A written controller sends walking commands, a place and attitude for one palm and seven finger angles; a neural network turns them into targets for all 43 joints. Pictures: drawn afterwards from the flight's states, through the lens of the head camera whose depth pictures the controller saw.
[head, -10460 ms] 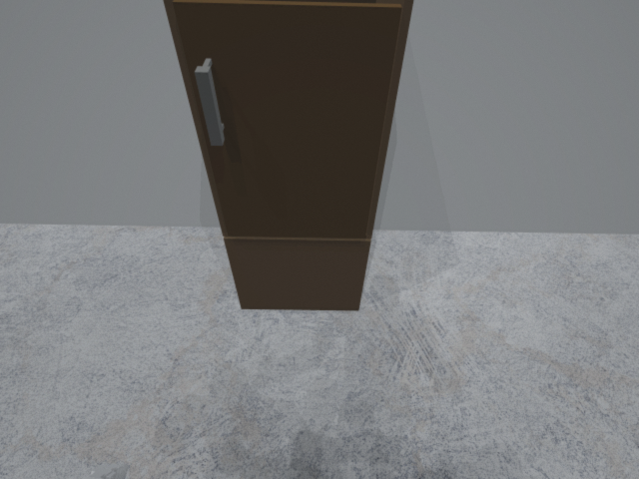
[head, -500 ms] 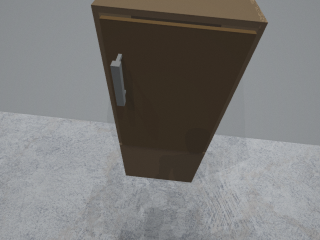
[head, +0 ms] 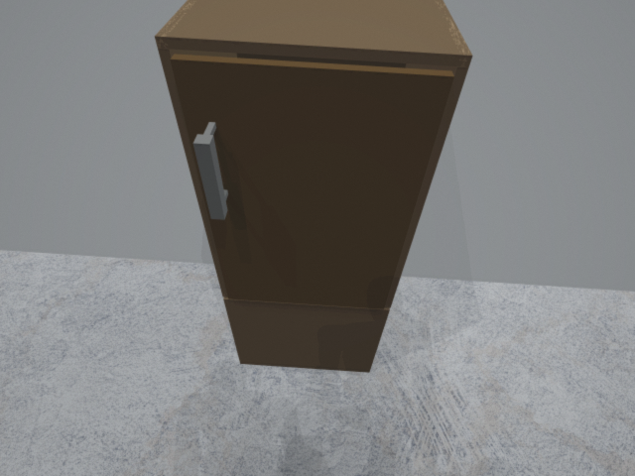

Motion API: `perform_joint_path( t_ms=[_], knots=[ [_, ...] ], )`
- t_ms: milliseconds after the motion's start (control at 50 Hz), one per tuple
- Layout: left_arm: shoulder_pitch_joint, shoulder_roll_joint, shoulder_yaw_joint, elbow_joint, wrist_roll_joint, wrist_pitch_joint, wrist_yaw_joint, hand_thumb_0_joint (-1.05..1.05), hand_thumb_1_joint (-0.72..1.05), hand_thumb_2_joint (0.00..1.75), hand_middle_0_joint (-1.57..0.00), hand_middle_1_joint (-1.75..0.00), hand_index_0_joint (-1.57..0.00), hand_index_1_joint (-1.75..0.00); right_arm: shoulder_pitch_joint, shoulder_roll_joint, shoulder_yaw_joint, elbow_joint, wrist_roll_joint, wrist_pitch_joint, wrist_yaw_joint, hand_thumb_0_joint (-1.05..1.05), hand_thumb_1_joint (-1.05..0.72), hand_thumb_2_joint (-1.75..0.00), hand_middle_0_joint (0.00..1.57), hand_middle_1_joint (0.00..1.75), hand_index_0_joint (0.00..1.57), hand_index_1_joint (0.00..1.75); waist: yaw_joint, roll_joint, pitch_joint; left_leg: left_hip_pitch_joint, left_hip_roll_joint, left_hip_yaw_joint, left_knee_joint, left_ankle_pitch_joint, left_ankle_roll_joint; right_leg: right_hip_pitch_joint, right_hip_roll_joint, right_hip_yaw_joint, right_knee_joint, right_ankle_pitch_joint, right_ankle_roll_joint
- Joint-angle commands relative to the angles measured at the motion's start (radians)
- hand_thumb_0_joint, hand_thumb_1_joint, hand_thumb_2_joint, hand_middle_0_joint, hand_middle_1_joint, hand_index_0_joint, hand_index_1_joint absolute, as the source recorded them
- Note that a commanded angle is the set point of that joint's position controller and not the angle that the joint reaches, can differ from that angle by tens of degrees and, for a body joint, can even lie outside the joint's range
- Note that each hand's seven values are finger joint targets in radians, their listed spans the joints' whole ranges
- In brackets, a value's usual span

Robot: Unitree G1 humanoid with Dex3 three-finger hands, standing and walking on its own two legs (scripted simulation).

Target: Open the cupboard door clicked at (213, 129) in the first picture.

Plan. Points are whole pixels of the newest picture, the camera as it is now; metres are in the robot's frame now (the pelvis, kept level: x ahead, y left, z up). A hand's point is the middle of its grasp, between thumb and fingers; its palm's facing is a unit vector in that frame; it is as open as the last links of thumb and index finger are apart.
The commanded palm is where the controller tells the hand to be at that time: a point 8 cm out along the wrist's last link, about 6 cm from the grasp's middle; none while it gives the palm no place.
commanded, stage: come to a stop and stand still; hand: left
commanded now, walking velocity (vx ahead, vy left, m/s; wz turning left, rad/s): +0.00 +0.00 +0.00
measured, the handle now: (215, 172) +0.55 +0.20 +0.08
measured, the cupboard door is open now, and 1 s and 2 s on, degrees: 0 0 0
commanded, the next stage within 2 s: look again from close up in 1.10 s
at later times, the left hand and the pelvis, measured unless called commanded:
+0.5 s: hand out of the picture -0.03 +0.11 -0.18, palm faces +0.05 -0.99 -0.12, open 7.3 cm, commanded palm none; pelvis +0.02 -0.02 +0.00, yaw +0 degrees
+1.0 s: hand out of the picture +0.00 +0.12 -0.18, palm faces +0.04 -0.99 -0.16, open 7.3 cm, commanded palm none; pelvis +0.04 -0.03 +0.00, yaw -1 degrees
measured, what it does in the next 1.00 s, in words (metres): stands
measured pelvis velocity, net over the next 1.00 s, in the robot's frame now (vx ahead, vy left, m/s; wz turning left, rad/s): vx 0.04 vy -0.03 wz -0.01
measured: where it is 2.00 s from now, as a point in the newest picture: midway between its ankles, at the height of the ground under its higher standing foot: outside the picture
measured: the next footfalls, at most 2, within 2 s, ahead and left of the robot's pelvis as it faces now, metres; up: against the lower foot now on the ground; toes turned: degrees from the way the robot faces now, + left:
none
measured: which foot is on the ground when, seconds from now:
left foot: down 0.00-1.00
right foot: down 0.00-1.00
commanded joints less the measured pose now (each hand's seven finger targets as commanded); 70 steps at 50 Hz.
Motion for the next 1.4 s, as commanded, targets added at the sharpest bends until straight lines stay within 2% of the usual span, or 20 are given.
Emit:
perform_joint_path(
  t_ms=[0,120,360,400,480,560,620,780,840,980,1160,1180,1200,1220,1240,1260,1300,1320,1340,1380],
  knots=[
    [0.102,0.074,0.014,-0.003,-0.005,-0.014,0.011,0.0,0.9,0.9,-0.2,-0.3,-0.2,-0.3,0.045,-0.071,-0.016,-0.029,-0.001,-0.026,-0.012,0.0,-0.9,-0.9,0.2,0.3,0.2,0.3,0.006,0.021,0.088,0.082,0.131,-0.166,-0.084,-0.136,-0.025,-0.179,-0.09,0.09,-0.123,-0.004,-0.032],
    [0.122,0.056,0.009,0.007,-0.007,-0.019,0.015,0.0,0.9,0.9,-0.2,-0.3,-0.2,-0.3,0.058,-0.05,-0.012,-0.016,0.001,-0.028,-0.015,0.0,-0.9,-0.9,0.2,0.3,0.2,0.3,0.007,0.007,0.112,0.082,0.133,-0.148,-0.048,-0.078,-0.025,-0.189,-0.091,0.099,-0.132,0.022,-0.033],
    [0.145,0.038,0.009,0.011,-0.005,-0.028,0.018,0.0,0.9,0.9,-0.2,-0.3,-0.2,-0.3,0.04,-0.039,-0.01,-0.012,0.001,-0.038,-0.019,0.0,-0.9,-0.9,0.2,0.3,0.2,0.3,0.011,0.006,0.099,0.104,0.142,-0.134,-0.014,0.024,-0.023,-0.168,-0.091,0.107,-0.128,0.112,-0.029],
    [0.147,0.04,0.008,0.011,-0.006,-0.03,0.018,0.0,0.9,0.9,-0.2,-0.3,-0.2,-0.3,0.036,-0.043,-0.009,-0.013,0.001,-0.038,-0.019,0.0,-0.9,-0.9,0.2,0.3,0.2,0.3,0.011,-0.007,0.098,0.105,0.142,-0.132,-0.008,0.038,-0.024,-0.161,-0.092,0.105,-0.131,0.128,-0.027],
    [0.141,0.045,0.009,0.011,-0.006,-0.028,0.018,0.0,0.9,0.9,-0.2,-0.3,-0.2,-0.3,0.026,-0.047,-0.007,-0.013,0.001,-0.038,-0.02,0.0,-0.9,-0.9,0.2,0.3,0.2,0.3,0.011,0.025,0.104,0.105,0.143,-0.129,-0.009,0.038,-0.027,-0.154,-0.091,0.105,-0.135,0.127,-0.027],
    [0.134,0.054,0.012,0.007,-0.005,-0.029,0.018,0.0,0.9,0.9,-0.2,-0.3,-0.2,-0.3,0.017,-0.055,-0.006,-0.017,0.001,-0.041,-0.021,0.0,-0.9,-0.9,0.2,0.3,0.2,0.3,0.012,0.023,0.077,0.122,0.147,-0.125,0.002,0.082,-0.028,-0.125,-0.093,0.104,-0.13,0.187,-0.024],
    [0.132,0.057,0.011,0.008,-0.004,-0.029,0.018,0.0,0.9,0.9,-0.2,-0.3,-0.2,-0.3,0.009,-0.06,-0.007,-0.019,0.001,-0.042,-0.022,0.0,-0.9,-0.9,0.2,0.3,0.2,0.3,0.013,0.001,0.082,0.126,0.149,-0.123,0.008,0.093,-0.028,-0.12,-0.093,0.102,-0.13,0.218,-0.022],
    [0.121,0.071,0.014,0.003,-0.005,-0.027,0.019,0.0,0.9,0.9,-0.2,-0.3,-0.2,-0.3,-0.008,-0.072,-0.004,-0.019,0.0,-0.041,-0.023,0.0,-0.9,-0.9,0.2,0.3,0.2,0.3,0.015,0.012,0.078,0.13,0.149,-0.112,0.019,0.119,-0.032,-0.094,-0.098,0.099,-0.128,0.293,-0.016],
    [0.115,0.076,0.015,0.0,-0.004,-0.026,0.019,0.0,0.9,0.9,-0.2,-0.3,-0.2,-0.3,-0.008,-0.073,-0.003,-0.019,0.001,-0.04,-0.024,0.0,-0.9,-0.9,0.2,0.3,0.2,0.3,0.015,-0.003,0.081,0.129,0.149,-0.112,0.018,0.117,-0.034,-0.087,-0.098,0.097,-0.13,0.304,-0.013],
    [0.116,0.09,0.018,-0.002,-0.005,-0.026,0.02,0.0,0.9,0.9,-0.2,-0.3,-0.2,-0.3,-0.023,-0.08,-0.003,-0.019,0.002,-0.04,-0.026,0.0,-0.9,-0.9,0.2,0.3,0.2,0.3,0.016,-0.014,0.067,0.135,0.145,-0.097,0.039,0.138,-0.038,-0.06,-0.105,0.092,-0.122,0.419,0.004],
    [0.11,0.097,0.018,-0.002,-0.004,-0.023,0.019,0.0,0.9,0.9,-0.2,-0.3,-0.2,-0.3,-0.032,-0.087,-0.003,-0.019,0.001,-0.035,-0.026,0.0,-0.9,-0.9,0.2,0.3,0.2,0.3,0.015,0.003,0.083,0.136,0.146,-0.096,0.038,0.12,-0.041,-0.07,-0.103,0.097,-0.134,0.379,0.007],
    [0.149,0.12,0.007,-0.003,0.021,-0.064,0.054,0.0,0.9,0.9,-0.2,-0.3,-0.2,-0.3,-0.129,-0.114,-0.001,-0.107,0.004,-0.058,-0.012,0.0,-0.9,-0.9,0.2,0.3,0.2,0.3,0.031,0.049,0.127,0.042,0.109,-0.035,0.31,0.131,-0.053,-0.165,-0.156,0.194,-0.124,0.903,0.066],
    [0.104,0.166,0.026,-0.049,0.019,-0.072,0.047,0.0,0.9,0.9,-0.2,-0.3,-0.2,-0.3,-0.056,-0.065,-0.004,-0.132,0.0,-0.047,-0.005,0.0,-0.9,-0.9,0.2,0.3,0.2,0.3,-0.028,0.011,0.074,-0.047,0.076,-0.084,0.309,-0.171,-0.029,-0.057,-0.184,0.175,-0.038,0.952,0.016],
    [0.08,0.182,0.029,-0.062,0.019,-0.08,0.041,0.0,0.9,0.9,-0.2,-0.3,-0.2,-0.3,-0.041,-0.069,-0.007,-0.135,-0.005,-0.045,0.0,0.0,-0.9,-0.9,0.2,0.3,0.2,0.3,-0.022,-0.013,0.024,-0.055,0.066,-0.052,0.286,-0.2,-0.031,0.001,-0.182,0.149,0.016,1.057,-0.023],
    [0.065,0.175,0.027,-0.079,0.012,-0.083,0.036,0.0,0.9,0.9,-0.2,-0.3,-0.2,-0.3,-0.002,-0.08,-0.01,-0.146,-0.002,-0.048,-0.003,0.0,-0.9,-0.9,0.2,0.3,0.2,0.3,-0.039,-0.049,-0.053,-0.035,0.049,-0.059,0.265,-0.185,-0.021,0.061,-0.158,0.127,0.071,1.075,-0.062],
    [0.064,0.168,0.03,-0.091,0.007,-0.084,0.035,0.0,0.9,0.9,-0.2,-0.3,-0.2,-0.3,0.009,-0.092,-0.013,-0.151,-0.002,-0.054,-0.007,0.0,-0.9,-0.9,0.2,0.3,0.2,0.3,-0.039,-0.071,-0.087,-0.011,0.044,-0.056,0.224,-0.117,-0.015,0.08,-0.142,0.12,0.112,1.092,-0.072],
    [0.083,0.153,0.028,-0.105,-0.001,-0.074,0.035,0.0,0.9,0.9,-0.2,-0.3,-0.2,-0.3,0.018,-0.117,-0.014,-0.159,-0.002,-0.061,-0.016,0.0,-0.9,-0.9,0.2,0.3,0.2,0.3,-0.023,-0.065,-0.093,0.052,0.075,-0.086,0.216,0.112,0.006,0.03,-0.109,0.111,0.142,0.98,-0.058],
    [0.087,0.145,0.025,-0.108,0.0,-0.062,0.034,0.0,0.9,0.9,-0.2,-0.3,-0.2,-0.3,0.017,-0.117,-0.014,-0.155,-0.002,-0.062,-0.019,0.0,-0.9,-0.9,0.2,0.3,0.2,0.3,-0.016,0.05,-0.054,0.075,0.087,-0.084,0.231,0.202,0.01,-0.018,-0.097,0.105,0.149,0.856,-0.052],
    [0.078,0.149,0.024,-0.109,-0.004,-0.048,0.033,0.0,0.9,0.9,-0.2,-0.3,-0.2,-0.3,0.007,-0.118,-0.01,-0.156,-0.002,-0.054,-0.021,0.0,-0.9,-0.9,0.2,0.3,0.2,0.3,-0.013,0.072,-0.007,0.066,0.105,-0.116,0.217,0.22,0.02,-0.066,-0.077,0.1,0.127,0.649,-0.052],
    [0.069,0.129,0.018,-0.116,-0.001,-0.029,0.029,0.0,0.9,0.9,-0.2,-0.3,-0.2,-0.3,-0.035,-0.121,-0.007,-0.171,0.0,-0.044,-0.019,0.0,-0.9,-0.9,0.2,0.3,0.2,0.3,0.008,0.037,0.079,0.002,0.128,-0.159,0.166,0.113,0.021,-0.119,-0.051,0.1,0.04,0.287,-0.05]
  ],
)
